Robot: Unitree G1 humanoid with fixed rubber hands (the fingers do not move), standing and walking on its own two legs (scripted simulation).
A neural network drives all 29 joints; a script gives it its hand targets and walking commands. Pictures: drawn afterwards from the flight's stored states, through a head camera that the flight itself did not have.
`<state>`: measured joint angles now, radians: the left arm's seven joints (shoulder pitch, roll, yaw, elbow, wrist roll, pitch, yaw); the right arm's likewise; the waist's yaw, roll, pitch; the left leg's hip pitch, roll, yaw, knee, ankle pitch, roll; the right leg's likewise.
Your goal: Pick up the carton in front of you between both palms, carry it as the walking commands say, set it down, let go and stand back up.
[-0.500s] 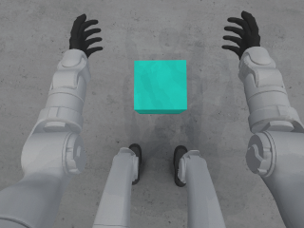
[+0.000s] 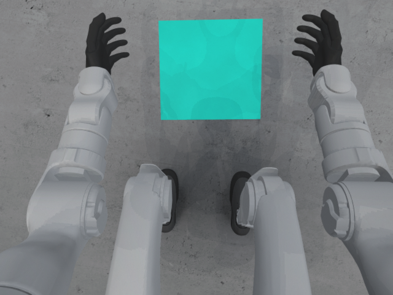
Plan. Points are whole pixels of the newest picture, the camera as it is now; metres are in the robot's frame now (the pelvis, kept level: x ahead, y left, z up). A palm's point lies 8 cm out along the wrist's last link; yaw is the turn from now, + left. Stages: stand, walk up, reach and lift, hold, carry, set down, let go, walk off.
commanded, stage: reach and lift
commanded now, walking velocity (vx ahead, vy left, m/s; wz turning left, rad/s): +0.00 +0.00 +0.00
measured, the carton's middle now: (208, 80) +0.49 +0.00 -0.36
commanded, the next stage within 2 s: none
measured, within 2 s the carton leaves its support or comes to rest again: leaves its support in 1.26 s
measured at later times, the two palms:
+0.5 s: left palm (130, 74) +0.50 +0.19 -0.30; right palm (287, 73) +0.50 -0.19 -0.31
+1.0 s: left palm (142, 71) +0.50 +0.15 -0.29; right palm (275, 69) +0.51 -0.15 -0.29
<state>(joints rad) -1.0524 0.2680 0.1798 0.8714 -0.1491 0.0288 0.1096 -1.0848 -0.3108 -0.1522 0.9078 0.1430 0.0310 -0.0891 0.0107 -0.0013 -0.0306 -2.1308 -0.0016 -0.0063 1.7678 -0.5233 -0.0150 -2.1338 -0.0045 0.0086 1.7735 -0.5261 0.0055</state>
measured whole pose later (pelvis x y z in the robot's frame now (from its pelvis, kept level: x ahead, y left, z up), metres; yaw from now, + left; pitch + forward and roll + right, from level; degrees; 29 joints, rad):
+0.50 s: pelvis -0.04 +0.00 -0.12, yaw +0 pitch +37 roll +1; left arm -1.43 0.37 0.03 1.14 -0.31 0.01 0.15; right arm -1.45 -0.41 0.01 1.16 0.29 0.01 -0.12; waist 0.01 0.01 0.39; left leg -2.30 -0.01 -0.01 2.17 -0.52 -0.02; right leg -2.30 0.00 0.01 2.18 -0.52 0.01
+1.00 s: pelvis -0.03 +0.00 -0.11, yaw +1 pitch +38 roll +1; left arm -1.44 0.27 0.04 1.17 -0.27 -0.02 0.18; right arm -1.48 -0.32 0.02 1.21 0.26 -0.02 -0.15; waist 0.01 0.01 0.34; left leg -2.28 -0.01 0.00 2.14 -0.53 -0.02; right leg -2.28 -0.01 0.02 2.15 -0.54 0.01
